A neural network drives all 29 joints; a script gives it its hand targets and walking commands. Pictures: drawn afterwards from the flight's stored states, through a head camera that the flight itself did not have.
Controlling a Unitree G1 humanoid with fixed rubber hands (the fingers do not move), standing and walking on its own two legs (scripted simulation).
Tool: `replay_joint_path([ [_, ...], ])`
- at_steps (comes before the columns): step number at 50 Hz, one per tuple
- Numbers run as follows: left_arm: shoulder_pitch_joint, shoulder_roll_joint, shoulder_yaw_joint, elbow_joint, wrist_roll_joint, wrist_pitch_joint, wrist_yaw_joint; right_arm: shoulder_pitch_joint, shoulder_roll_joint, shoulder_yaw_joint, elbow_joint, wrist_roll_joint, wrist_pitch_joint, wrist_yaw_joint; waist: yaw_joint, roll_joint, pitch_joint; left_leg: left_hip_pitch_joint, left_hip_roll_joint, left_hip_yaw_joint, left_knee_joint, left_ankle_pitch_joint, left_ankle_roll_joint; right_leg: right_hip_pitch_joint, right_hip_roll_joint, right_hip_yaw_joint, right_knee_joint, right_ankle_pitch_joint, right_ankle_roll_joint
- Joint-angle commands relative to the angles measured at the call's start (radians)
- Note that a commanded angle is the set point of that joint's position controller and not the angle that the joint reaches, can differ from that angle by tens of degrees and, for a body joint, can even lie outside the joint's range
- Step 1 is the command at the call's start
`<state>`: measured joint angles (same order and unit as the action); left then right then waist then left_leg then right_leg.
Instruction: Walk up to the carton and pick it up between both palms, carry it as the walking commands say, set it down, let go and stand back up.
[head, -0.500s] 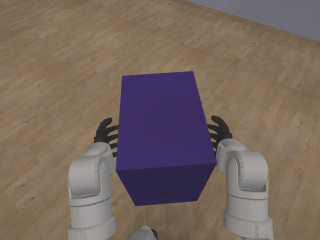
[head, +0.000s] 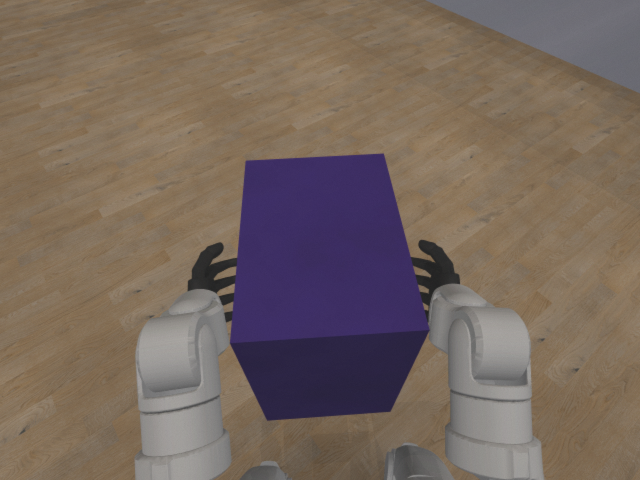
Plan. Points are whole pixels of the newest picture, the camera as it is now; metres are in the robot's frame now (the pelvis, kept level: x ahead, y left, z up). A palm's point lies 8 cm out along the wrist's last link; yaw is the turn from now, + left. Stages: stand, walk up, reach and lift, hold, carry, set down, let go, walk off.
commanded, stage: carry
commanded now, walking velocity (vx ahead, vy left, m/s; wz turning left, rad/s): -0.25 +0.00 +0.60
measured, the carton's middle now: (322, 293) +0.36 +0.00 +0.01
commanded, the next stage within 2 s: none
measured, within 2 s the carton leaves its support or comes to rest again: neither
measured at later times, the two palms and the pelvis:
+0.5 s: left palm (119, 428) +0.17 +0.18 +0.12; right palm (411, 357) +0.23 -0.08 +0.10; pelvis -0.10 -0.01 +0.02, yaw +15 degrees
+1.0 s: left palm out of the picture -0.02 +0.26 +0.10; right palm out of the picture +0.10 +0.02 +0.10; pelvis -0.22 +0.00 +0.01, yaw +25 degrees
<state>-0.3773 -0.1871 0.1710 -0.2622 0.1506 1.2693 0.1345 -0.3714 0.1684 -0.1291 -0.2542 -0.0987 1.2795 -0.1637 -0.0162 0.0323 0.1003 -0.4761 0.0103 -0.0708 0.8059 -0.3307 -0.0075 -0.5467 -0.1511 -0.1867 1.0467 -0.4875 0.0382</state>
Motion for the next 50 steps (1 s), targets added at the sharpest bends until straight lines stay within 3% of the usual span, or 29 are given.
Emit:
replay_joint_path([
  [1,-0.679,-1.026,-0.749,0.005,-0.537,-0.05,-0.259,-0.772,0.912,0.662,-0.142,0.421,-0.059,0.283,0.014,0.179,-0.511,0.13,0.153,-0.274,-0.453,0.189,0.022,0.035,0.069,0.15,0.131,0.057,-0.014],
  [2,-0.704,-0.985,-0.754,-0.061,-0.559,-0.051,-0.254,-0.768,0.88,0.672,-0.192,0.425,-0.073,0.27,0.001,0.181,-0.567,0.332,0.174,-0.358,-0.377,0.527,0.071,-0.044,0.102,0.15,0.081,-0.006,0.006],
  [3,-0.719,-0.987,-0.783,-0.117,-0.586,-0.058,-0.248,-0.788,0.875,0.692,-0.255,0.443,-0.08,0.259,-0.002,0.237,-0.667,0.43,0.167,-0.365,-0.327,0.642,0.078,-0.031,0.104,0.188,0.05,-0.032,0.011],
  [4,-0.748,-0.997,-0.802,-0.154,-0.601,-0.05,-0.244,-0.685,0.898,0.632,-0.177,0.407,-0.065,0.253,-0.005,0.298,-0.706,0.43,0.187,-0.332,-0.333,0.677,0.079,0.031,0.118,0.159,0.019,-0.026,0.015],
  [7,-0.672,-0.985,-0.795,-0.14,-0.598,-0.044,-0.244,-0.674,0.907,0.675,-0.224,0.418,-0.069,0.234,-0.014,0.204,-0.713,0.433,0.214,-0.431,-0.329,0.832,0.117,0.112,0.176,0.155,-0.162,-0.023,0.016],
  [8,-0.664,-0.97,-0.78,-0.125,-0.571,-0.039,-0.246,-0.674,0.896,0.663,-0.207,0.408,-0.067,0.235,-0.005,0.279,-0.711,0.362,0.218,-0.477,-0.357,0.74,0.122,0.162,0.161,0.21,-0.223,-0.034,-0.002],
  [9,-0.589,-0.961,-0.741,-0.098,-0.548,-0.04,-0.241,-0.631,0.894,0.682,-0.209,0.406,-0.063,0.234,-0.002,0.167,-0.719,0.308,0.204,-0.407,-0.395,0.673,0.094,0.311,0.185,0.162,-0.354,-0.005,-0.021],
  [10,-0.663,-0.968,-0.763,-0.184,-0.577,-0.056,-0.241,-0.733,0.895,0.723,-0.316,0.445,-0.076,0.234,0.007,0.213,-0.735,0.297,0.187,-0.44,-0.426,0.651,0.058,0.394,0.194,0.17,-0.484,-0.025,-0.04],
  [11,-0.614,-0.985,-0.774,-0.141,-0.567,-0.048,-0.243,-0.664,0.895,0.697,-0.259,0.425,-0.07,0.231,0.017,0.24,-0.75,0.214,0.145,-0.348,-0.36,0.685,0.012,0.515,0.127,0.148,-0.553,0.126,-0.053],
  [12,-0.589,-0.981,-0.764,-0.137,-0.567,-0.051,-0.247,-0.701,0.882,0.716,-0.312,0.427,-0.073,0.227,0.033,0.11,-0.774,0.087,0.059,-0.229,-0.287,0.549,-0.037,0.694,-0.01,0.238,-0.614,0.299,-0.099],
  [13,-0.646,-0.981,-0.772,-0.156,-0.591,-0.05,-0.26,-0.715,0.89,0.724,-0.32,0.42,-0.076,0.224,0.017,-0.293,-0.756,-0.164,-0.073,-0.046,-0.093,0.053,-0.055,0.749,-0.3,0.429,-0.589,0.693,-0.187],
  [14,-0.677,-0.984,-0.791,-0.2,-0.583,-0.065,-0.259,-0.747,0.887,0.728,-0.328,0.422,-0.08,0.225,0.018,-0.3,-0.671,-0.284,-0.05,0.052,0.205,-0.292,-0.04,0.642,-0.452,0.423,-0.562,1.052,-0.298],
  [15,-0.69,-0.966,-0.79,-0.236,-0.592,-0.047,-0.261,-0.772,0.901,0.751,-0.313,0.451,-0.068,0.225,0.013,-0.169,-0.628,-0.274,-0.014,0.054,0.358,-0.298,-0.024,0.587,-0.462,0.368,-0.594,0.962,-0.292],
  [16,-0.597,-0.957,-0.749,-0.155,-0.538,-0.034,-0.262,-0.742,0.9,0.752,-0.294,0.442,-0.061,0.226,0.015,-0.094,-0.571,-0.254,0.005,0.053,0.442,-0.238,-0.009,0.552,-0.398,0.285,-0.55,1.081,-0.277],
  [19,-0.734,-0.896,-0.732,-0.192,-0.548,-0.045,-0.261,-0.861,0.895,0.783,-0.301,0.491,-0.063,0.221,0.005,-0.173,-0.567,-0.207,0.003,0.081,0.406,-0.135,-0.043,0.569,-0.235,0.091,-0.468,1.144,-0.171],
  [23,-0.58,-0.849,-0.66,-0.126,-0.484,-0.024,-0.257,-0.75,0.899,0.777,-0.204,0.474,-0.029,0.21,0.019,-0.253,-0.626,-0.148,-0.028,0.136,0.317,-0.165,-0.069,0.647,-0.233,0.056,-0.448,1.22,-0.145],
  [26,-0.547,-0.859,-0.614,-0.013,-0.431,-0.015,-0.263,-0.817,0.9,0.768,-0.2,0.479,-0.026,0.216,0.018,-0.309,-0.614,-0.045,0.044,0.095,0.157,-0.093,-0.041,0.536,-0.24,-0.013,-0.446,0.89,-0.146],
  [27,-0.58,-0.879,-0.636,0.007,-0.462,-0.014,-0.268,-0.799,0.886,0.742,-0.141,0.467,-0.022,0.217,0.026,-0.244,-0.599,-0.038,-0.01,0.174,0.189,-0.095,-0.053,0.488,-0.262,0.004,-0.477,0.81,-0.173],
  [31,-0.505,-0.886,-0.657,0.01,-0.431,-0.028,-0.254,-0.756,0.884,0.748,-0.137,0.477,-0.025,0.243,0.02,-0.239,-0.615,0.061,0.062,0.103,0.022,-0.102,-0.013,0.44,-0.32,0.023,-0.498,0.667,-0.144],
  [33,-0.435,-0.883,-0.651,0.039,-0.413,-0.024,-0.249,-0.664,0.883,0.713,-0.074,0.449,-0.02,0.253,0.021,-0.241,-0.639,0.121,0.034,0.123,-0.064,-0.06,0.0,0.374,-0.287,0.013,-0.453,0.426,-0.134],
  [34,-0.571,-0.914,-0.699,-0.012,-0.452,-0.032,-0.251,-0.672,0.913,0.695,-0.08,0.436,-0.04,0.256,-0.008,-0.138,-0.628,0.245,0.074,0.038,-0.18,0.031,0.026,0.238,-0.251,-0.028,-0.369,0.303,-0.08],
  [36,-0.614,-0.938,-0.716,-0.047,-0.477,-0.04,-0.253,-0.695,0.9,0.678,-0.098,0.432,-0.047,0.262,-0.008,0.4,-0.566,0.29,0.394,-0.599,-0.497,0.201,0.187,-0.11,0.009,0.015,-0.056,-0.175,0.027],
  [37,-0.576,-0.928,-0.715,-0.013,-0.443,-0.042,-0.249,-0.719,0.904,0.686,-0.119,0.435,-0.054,0.268,0.002,0.264,-0.507,0.234,0.341,-0.595,-0.516,0.097,0.186,-0.085,0.069,0.13,0.037,-0.184,0.018],
  [38,-0.676,-0.977,-0.764,-0.039,-0.498,-0.045,-0.255,-0.69,0.947,0.687,-0.069,0.434,-0.054,0.279,-0.004,0.25,-0.469,0.15,0.346,-0.563,-0.537,-0.045,0.181,-0.079,0.069,0.139,0.092,-0.14,0.009],
  [40,-0.618,-0.998,-0.779,0.013,-0.511,-0.047,-0.256,-0.642,0.907,0.645,-0.071,0.396,-0.058,0.268,0.004,0.25,-0.495,0.226,0.233,-0.313,-0.433,0.171,0.106,-0.078,0.055,0.116,0.088,-0.009,-0.002],
  [41,-0.632,-0.967,-0.777,0.005,-0.525,-0.05,-0.258,-0.657,0.879,0.646,-0.074,0.401,-0.061,0.269,0.007,0.264,-0.511,0.165,0.196,-0.229,-0.433,0.1,0.092,0.008,0.055,0.098,0.074,0.023,0.006],
  [45,-0.732,-0.975,-0.792,-0.063,-0.596,-0.038,-0.265,-0.743,0.887,0.647,-0.177,0.4,-0.084,0.241,-0.008,0.184,-0.619,0.311,0.238,-0.354,-0.439,0.275,0.144,0.091,0.133,0.115,-0.13,-0.036,-0.009],
  [47,-0.712,-0.954,-0.78,-0.05,-0.567,-0.033,-0.257,-0.666,0.907,0.631,-0.091,0.383,-0.068,0.237,0.001,0.261,-0.616,0.231,0.222,-0.313,-0.509,-0.021,0.11,0.2,0.149,0.087,-0.219,-0.005,-0.029],
  [50,-0.655,-0.962,-0.779,-0.061,-0.57,-0.038,-0.269,-0.621,0.907,0.646,-0.111,0.363,-0.078,0.225,0.026,0.217,-0.669,0.19,0.151,-0.219,-0.413,0.113,0.093,0.441,0.121,0.126,-0.629,0.078,-0.084],
])
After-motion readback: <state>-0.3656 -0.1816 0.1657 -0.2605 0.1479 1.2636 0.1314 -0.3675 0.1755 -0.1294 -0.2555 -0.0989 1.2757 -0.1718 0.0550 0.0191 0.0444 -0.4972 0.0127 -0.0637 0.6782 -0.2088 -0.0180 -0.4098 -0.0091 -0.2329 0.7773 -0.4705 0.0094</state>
